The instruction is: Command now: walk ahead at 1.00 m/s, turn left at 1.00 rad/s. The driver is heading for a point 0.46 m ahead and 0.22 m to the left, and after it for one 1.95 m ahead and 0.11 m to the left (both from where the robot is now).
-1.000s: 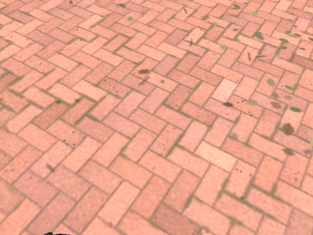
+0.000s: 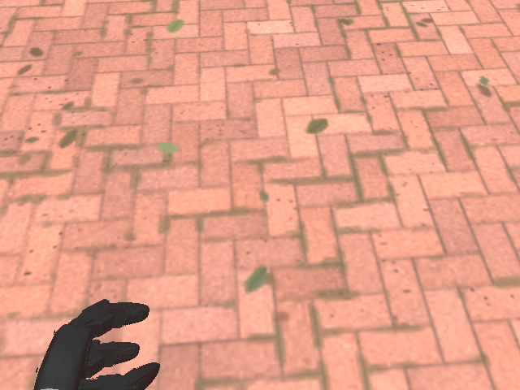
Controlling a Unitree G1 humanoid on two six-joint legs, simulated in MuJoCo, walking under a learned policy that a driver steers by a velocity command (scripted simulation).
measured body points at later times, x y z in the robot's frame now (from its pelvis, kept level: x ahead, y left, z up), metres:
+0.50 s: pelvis +0.45 +0.03 -0.02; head +0.49 +0.05 +0.43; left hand +0.26 +0.22 -0.14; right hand +0.78 -0.07 -0.08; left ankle +0.55 +0.11 -0.73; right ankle +0.23 -0.18 -0.66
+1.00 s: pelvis +0.93 +0.17 -0.01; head +0.96 +0.19 +0.44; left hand +0.96 +0.47 -0.13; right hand +1.06 -0.07 -0.13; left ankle +0.69 +0.21 -0.58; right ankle +1.03 +0.15 -0.72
